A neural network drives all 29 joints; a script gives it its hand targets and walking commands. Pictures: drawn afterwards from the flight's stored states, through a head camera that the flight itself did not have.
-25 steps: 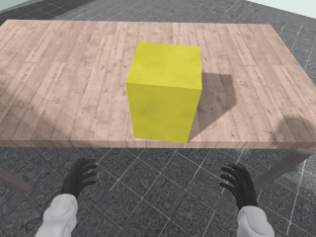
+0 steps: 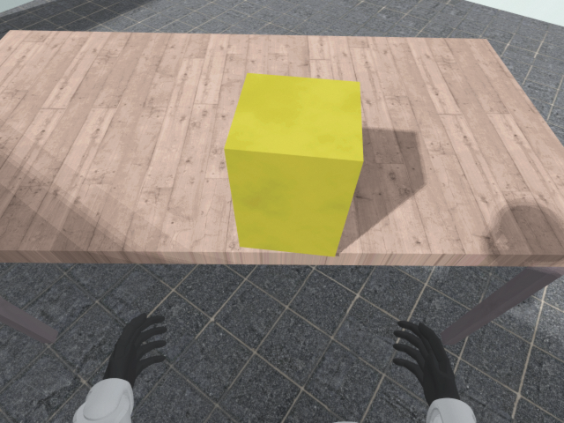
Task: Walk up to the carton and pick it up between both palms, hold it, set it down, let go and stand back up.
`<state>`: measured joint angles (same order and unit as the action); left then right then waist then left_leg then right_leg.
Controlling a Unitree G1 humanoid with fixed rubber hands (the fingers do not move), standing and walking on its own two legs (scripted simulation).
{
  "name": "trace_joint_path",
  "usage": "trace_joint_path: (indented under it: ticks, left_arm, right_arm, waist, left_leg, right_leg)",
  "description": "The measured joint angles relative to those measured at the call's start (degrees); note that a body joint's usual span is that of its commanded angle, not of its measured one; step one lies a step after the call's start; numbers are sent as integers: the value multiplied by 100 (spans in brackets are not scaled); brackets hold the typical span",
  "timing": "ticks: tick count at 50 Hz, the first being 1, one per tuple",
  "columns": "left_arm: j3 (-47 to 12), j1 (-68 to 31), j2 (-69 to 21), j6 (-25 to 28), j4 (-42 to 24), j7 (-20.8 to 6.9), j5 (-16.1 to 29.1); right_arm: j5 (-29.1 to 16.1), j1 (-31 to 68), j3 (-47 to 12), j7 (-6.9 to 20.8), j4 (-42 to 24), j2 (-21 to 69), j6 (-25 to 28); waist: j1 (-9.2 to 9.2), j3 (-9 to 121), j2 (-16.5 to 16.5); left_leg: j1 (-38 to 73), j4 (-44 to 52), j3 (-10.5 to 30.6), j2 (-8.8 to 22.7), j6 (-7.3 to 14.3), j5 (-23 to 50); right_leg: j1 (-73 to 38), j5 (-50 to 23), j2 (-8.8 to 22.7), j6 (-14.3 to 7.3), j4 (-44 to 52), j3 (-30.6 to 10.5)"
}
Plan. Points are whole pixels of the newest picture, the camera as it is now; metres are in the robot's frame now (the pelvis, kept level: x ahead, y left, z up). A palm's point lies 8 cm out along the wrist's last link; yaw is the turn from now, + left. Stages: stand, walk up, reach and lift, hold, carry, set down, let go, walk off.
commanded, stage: set down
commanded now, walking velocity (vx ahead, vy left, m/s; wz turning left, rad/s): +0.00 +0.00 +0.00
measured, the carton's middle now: (294, 171) +0.48 -0.04 +0.05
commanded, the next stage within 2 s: let go in 0.76 s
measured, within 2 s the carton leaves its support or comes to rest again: neither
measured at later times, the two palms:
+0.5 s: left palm (122, 398) +0.17 +0.23 -0.07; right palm (435, 402) +0.14 -0.21 -0.07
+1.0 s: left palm (121, 401) +0.17 +0.23 -0.08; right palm (435, 402) +0.14 -0.22 -0.08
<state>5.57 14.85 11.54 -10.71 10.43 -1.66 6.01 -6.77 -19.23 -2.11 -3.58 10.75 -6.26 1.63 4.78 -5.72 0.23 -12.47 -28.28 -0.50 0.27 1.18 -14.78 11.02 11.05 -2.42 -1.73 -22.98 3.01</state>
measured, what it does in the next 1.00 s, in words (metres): stands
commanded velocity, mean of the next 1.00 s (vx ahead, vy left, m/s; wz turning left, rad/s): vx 0.00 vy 0.00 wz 0.00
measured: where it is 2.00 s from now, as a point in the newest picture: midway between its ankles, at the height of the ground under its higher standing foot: outside the picture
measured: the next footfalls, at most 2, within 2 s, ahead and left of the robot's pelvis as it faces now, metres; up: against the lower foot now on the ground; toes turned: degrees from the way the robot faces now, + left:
none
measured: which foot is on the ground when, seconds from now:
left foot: down 0.00-1.00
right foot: down 0.00-1.00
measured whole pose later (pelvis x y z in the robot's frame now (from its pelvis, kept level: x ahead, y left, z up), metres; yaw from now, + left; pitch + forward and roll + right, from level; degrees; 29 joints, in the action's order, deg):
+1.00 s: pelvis +0.01 +0.00 +0.00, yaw +0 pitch -1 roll -2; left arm 4.3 14.7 11.5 -6.9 23.8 1.2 5.8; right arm -2.3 -13.7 -0.3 1.7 32.4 -8.4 10.6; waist 4.7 -5.7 0.9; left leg -12.5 -28.3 -0.5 0.3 1.2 -15.3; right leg 11.0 11.5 -2.4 -1.7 -23.0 3.0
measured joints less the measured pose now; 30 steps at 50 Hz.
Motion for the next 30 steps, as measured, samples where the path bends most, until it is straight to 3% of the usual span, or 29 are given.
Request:
trace_joint_path:
  ticks: [30]
  left_arm:
    - [-107,-5,0,242,1103,252,0]
  right_arm:
    - [401,382,142,417,1655,-138,644]
  waist:
    - [-5,0,41]
  left_leg:
    - [0,0,0,0,0,-32]
  right_leg:
    - [1,25,0,0,0,0]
